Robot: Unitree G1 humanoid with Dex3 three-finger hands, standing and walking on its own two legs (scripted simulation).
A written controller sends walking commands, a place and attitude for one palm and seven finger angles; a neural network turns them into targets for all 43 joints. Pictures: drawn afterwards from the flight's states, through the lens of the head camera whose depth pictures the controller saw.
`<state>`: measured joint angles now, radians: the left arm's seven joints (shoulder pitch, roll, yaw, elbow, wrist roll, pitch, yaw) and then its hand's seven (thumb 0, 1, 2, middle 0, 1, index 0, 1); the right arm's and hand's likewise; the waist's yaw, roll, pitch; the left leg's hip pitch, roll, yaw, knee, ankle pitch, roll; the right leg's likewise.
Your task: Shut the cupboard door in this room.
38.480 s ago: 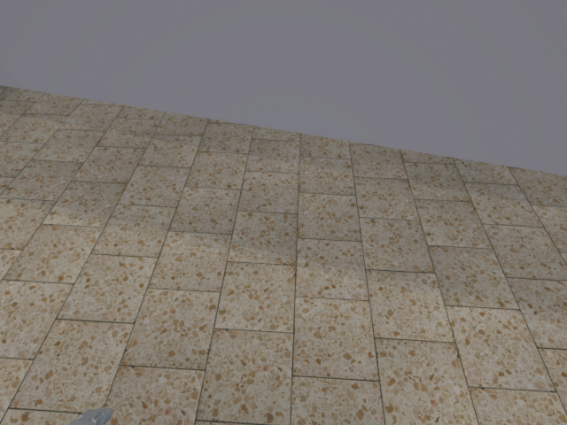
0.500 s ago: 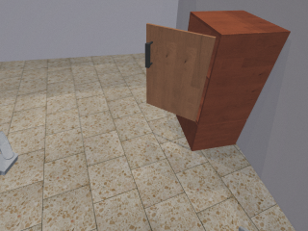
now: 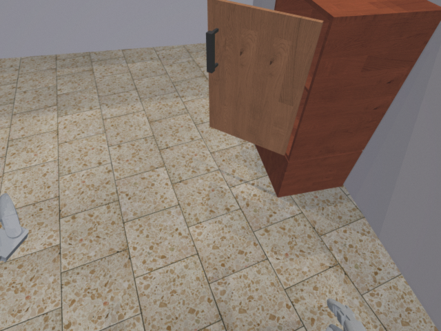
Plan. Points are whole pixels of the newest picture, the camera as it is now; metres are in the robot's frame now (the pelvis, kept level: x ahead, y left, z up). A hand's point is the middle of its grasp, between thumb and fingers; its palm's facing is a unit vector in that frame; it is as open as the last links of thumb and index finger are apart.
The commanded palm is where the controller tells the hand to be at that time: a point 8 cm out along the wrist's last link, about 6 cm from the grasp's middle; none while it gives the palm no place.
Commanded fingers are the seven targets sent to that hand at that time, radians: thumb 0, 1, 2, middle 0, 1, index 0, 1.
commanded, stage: stop stepping back and stand still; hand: left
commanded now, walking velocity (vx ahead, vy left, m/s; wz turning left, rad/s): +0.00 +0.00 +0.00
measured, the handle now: (213, 50) +1.08 +0.10 -0.01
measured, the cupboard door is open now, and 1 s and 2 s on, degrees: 48 48 48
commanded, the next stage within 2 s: let the arm hang, fingers relaxed in 0.32 s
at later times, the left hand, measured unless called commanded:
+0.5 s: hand (58, 239) +0.23 +0.27 +0.09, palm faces +0.25 -0.83 -0.50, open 7.4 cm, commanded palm none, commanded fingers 0.00 0.90 0.90 -0.20 -0.30 -0.20 -0.30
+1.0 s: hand out of the picture -0.08 +0.21 -0.16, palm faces +0.01 -0.98 -0.20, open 7.2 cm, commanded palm none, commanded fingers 0.00 0.90 0.90 -0.20 -0.30 -0.20 -0.30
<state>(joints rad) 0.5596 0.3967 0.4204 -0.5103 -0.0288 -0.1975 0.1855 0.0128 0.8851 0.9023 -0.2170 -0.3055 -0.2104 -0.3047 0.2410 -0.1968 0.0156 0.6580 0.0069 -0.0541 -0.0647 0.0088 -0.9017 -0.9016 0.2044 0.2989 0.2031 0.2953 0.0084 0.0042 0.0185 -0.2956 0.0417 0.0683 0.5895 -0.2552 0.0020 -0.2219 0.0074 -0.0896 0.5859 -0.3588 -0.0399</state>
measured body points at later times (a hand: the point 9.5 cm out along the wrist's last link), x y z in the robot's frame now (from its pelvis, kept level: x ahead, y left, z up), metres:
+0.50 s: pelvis +0.01 +0.01 +0.00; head +0.01 +0.00 +0.45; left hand +0.21 +0.31 +0.12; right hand +0.17 -0.23 -0.09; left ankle +0.01 +0.12 -0.73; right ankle -0.03 -0.09 -0.73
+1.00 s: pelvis -0.02 +0.03 +0.02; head -0.01 +0.03 +0.47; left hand -0.08 +0.26 -0.14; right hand -0.07 -0.19 -0.14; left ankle +0.01 +0.12 -0.73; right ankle -0.03 -0.09 -0.73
